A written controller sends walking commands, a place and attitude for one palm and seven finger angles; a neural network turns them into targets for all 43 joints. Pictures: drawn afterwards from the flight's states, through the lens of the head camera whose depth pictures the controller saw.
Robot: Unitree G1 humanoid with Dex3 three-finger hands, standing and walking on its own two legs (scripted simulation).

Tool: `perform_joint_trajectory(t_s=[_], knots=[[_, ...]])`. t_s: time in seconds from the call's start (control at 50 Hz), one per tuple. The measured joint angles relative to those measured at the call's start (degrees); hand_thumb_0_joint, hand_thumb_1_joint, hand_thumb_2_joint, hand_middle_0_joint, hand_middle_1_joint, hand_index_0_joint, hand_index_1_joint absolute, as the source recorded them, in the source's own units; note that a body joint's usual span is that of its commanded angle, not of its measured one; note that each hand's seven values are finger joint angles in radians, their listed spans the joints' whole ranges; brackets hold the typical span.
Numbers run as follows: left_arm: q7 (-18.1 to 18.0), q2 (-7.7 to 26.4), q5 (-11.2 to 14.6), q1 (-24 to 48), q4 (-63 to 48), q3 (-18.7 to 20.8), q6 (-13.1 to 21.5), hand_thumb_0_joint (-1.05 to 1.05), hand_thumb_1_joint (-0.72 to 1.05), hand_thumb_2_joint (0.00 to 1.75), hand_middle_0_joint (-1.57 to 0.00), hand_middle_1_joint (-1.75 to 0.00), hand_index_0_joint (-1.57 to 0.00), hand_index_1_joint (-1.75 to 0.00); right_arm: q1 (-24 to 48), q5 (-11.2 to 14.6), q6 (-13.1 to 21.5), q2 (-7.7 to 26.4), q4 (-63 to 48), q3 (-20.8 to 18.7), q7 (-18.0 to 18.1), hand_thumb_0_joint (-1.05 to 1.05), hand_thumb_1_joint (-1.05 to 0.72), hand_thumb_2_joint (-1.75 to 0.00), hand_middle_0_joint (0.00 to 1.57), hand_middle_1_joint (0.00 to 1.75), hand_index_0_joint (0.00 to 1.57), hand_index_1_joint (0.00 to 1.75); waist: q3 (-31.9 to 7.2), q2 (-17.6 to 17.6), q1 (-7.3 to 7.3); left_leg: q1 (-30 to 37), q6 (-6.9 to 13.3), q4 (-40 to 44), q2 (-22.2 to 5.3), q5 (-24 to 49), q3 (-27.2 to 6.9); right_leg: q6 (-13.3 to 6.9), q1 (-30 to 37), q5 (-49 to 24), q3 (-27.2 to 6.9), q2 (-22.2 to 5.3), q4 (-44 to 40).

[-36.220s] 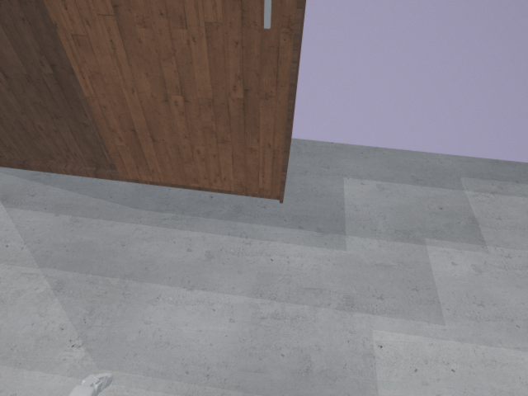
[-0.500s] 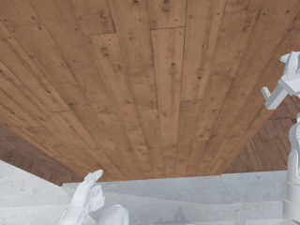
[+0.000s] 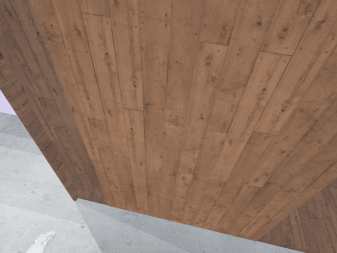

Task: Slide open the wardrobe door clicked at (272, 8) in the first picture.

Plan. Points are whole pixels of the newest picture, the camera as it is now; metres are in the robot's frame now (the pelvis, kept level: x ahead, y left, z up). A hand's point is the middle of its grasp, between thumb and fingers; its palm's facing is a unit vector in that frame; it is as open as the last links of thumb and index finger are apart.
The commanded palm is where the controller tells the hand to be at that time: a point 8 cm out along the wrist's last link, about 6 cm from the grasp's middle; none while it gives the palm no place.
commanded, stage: stop walking and hold the door there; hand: right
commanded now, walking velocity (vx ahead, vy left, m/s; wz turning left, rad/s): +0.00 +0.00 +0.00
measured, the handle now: out of the picture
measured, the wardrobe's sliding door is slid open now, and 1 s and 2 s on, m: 0.60 0.60 0.60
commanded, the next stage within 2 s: none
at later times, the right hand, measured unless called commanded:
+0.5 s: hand out of the picture +0.34 -0.36 +0.23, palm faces +0.58 +0.79 -0.21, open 6.6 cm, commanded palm +0.30 -0.38 +0.18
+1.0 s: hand out of the picture +0.35 -0.36 +0.21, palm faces +0.47 +0.85 -0.25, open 5.3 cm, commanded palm +0.31 -0.40 +0.18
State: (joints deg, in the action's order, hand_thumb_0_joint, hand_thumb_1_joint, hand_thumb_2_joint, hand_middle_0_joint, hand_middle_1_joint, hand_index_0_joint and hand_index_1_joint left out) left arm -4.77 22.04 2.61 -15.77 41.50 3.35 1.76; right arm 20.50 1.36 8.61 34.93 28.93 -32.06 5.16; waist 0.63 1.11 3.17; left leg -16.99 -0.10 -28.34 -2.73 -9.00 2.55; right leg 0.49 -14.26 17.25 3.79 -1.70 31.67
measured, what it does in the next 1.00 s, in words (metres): steps on the spot: right foot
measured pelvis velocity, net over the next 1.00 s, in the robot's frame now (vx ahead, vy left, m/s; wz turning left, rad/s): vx -0.05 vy -0.07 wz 0.01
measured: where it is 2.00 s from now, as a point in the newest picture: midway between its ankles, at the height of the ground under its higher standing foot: outside the picture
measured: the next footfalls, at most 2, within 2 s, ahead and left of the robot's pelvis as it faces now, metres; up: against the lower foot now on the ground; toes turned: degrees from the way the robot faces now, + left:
right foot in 0.02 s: +0.07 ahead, -0.13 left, +0.00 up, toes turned -4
left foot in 1.18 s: -0.02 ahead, +0.02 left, +0.00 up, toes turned +10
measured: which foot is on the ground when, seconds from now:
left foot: down 0.00-0.94, up 0.96-1.00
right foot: up 0.00-0.00, down 0.02-1.00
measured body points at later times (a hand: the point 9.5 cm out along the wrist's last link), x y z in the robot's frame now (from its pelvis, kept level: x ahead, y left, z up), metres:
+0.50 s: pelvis -0.05 -0.03 +0.00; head -0.06 -0.01 +0.45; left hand +0.02 +0.25 -0.12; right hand +0.31 -0.39 +0.24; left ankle +0.02 +0.11 -0.73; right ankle +0.03 -0.13 -0.74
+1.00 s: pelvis -0.05 -0.07 -0.01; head -0.04 -0.06 +0.44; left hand +0.06 +0.23 -0.11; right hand +0.32 -0.41 +0.22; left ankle +0.00 +0.10 -0.72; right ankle -0.01 -0.16 -0.74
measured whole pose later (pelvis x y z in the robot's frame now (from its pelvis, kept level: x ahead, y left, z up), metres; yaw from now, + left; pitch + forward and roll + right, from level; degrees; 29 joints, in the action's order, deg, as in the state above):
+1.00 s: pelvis -0.05 -0.07 -0.01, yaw +0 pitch -3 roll -1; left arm -4.8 18.8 2.9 -13.6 40.9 2.6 0.4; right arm 33.5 0.5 13.6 31.5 35.9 -20.8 3.9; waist 4.1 -0.7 0.7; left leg -21.9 -2.9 -42.1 -8.4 -21.1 2.3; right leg -3.2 -16.0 14.2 6.6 1.4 32.8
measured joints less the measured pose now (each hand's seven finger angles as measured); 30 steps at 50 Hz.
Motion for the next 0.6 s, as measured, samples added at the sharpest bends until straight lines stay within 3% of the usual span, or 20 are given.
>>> perform_joint_trajectory(t_s=[0.04, 0.14, 0.26, 0.34, 0.4, 0.5, 0.6], knots=[[-0.29, -0.39, 0.09, -0.80, 0.47, 0.31, -0.19, 0.01, 0.91, 0.90, -0.19, -0.30, -0.19, -0.30, 1.33, -0.04, 0.46, 0.07, 0.38, 1.09, 0.30, -0.12, -0.59, -0.84, 0.46, 1.40, 0.25, 1.27, -0.19, -0.42, 0.25, -0.93, -0.38, -1.40, 0.21, -0.47, -0.19, -0.38, 0.80, -5.32, 0.34, -0.19, -2.62], [-0.35, -3.85, 0.88, -3.10, -0.79, -1.38, -0.58, 0.01, 0.91, 0.90, -0.19, -0.30, -0.19, -0.30, 3.10, -0.23, 0.70, 0.44, 3.49, 2.57, 1.09, -0.10, -0.63, -0.81, 0.46, 1.40, 0.23, 1.28, -1.26, -0.84, -0.14, -1.84, -0.55, -5.43, 0.90, -8.47, -0.68, -1.09, 0.08, -4.96, 2.11, -1.09, -2.31], [0.05, -7.07, 0.52, -2.89, -0.86, -3.93, -0.26, 0.01, 0.91, 0.89, -0.20, -0.30, -0.20, -0.30, 6.87, -0.44, -0.29, 1.55, 8.02, 3.01, 2.11, -0.10, -0.66, -0.78, 0.46, 1.40, 0.20, 1.29, -0.50, 0.63, -0.33, -0.31, -0.18, -2.04, 1.56, -0.96, -0.35, -0.88, -3.03, -4.82, 2.70, -2.02, 0.53], [0.15, -7.09, 0.42, -2.45, 0.05, -4.35, -0.27, 0.01, 0.90, 0.89, -0.20, -0.30, -0.20, -0.30, 8.42, -0.45, 0.23, 1.45, 10.10, 3.30, 1.76, -0.10, -0.67, -0.78, 0.46, 1.40, 0.20, 1.30, -0.38, 1.35, -0.67, -1.64, -0.25, -1.89, 1.23, -0.98, -0.79, -1.30, -4.53, -2.93, 2.82, -1.48, 1.26], [-0.16, -6.40, 0.31, -2.43, 0.65, -4.36, 0.04, 0.01, 0.90, 0.89, -0.20, -0.30, -0.20, -0.30, 9.48, -0.47, 0.84, 1.00, 10.77, 4.09, 1.60, -0.10, -0.66, -0.79, 0.46, 1.40, 0.21, 1.31, -0.18, 1.65, -1.27, -2.08, -0.64, -2.30, 1.18, -1.53, -1.01, -1.83, -4.47, -6.59, 3.12, -1.46, 0.28], [-0.66, -6.21, 1.00, -2.60, 0.75, -4.28, 0.16, 0.01, 0.90, 0.89, -0.20, -0.30, -0.20, -0.30, 10.71, -0.34, 1.16, 0.65, 12.05, 5.74, 1.90, -0.11, -0.67, -0.79, 0.46, 1.40, 0.21, 1.32, -0.40, 0.90, -2.05, -1.94, -0.65, -3.07, 1.06, -5.25, -1.43, -2.15, -3.39, -6.57, 3.53, -1.19, -1.11], [-0.77, -6.16, 1.01, -2.05, 0.14, -4.30, 0.33, 0.01, 0.90, 0.89, -0.20, -0.30, -0.20, -0.30, 12.15, -0.41, 0.90, 1.19, 13.59, 6.50, 2.22, -0.11, -0.68, -0.79, 0.46, 1.40, 0.21, 1.32, -0.10, 0.13, -2.36, -0.98, -0.65, -1.77, 1.05, -0.82, -1.17, -1.63, -2.93, -6.56, 3.28, -1.24, -0.90]])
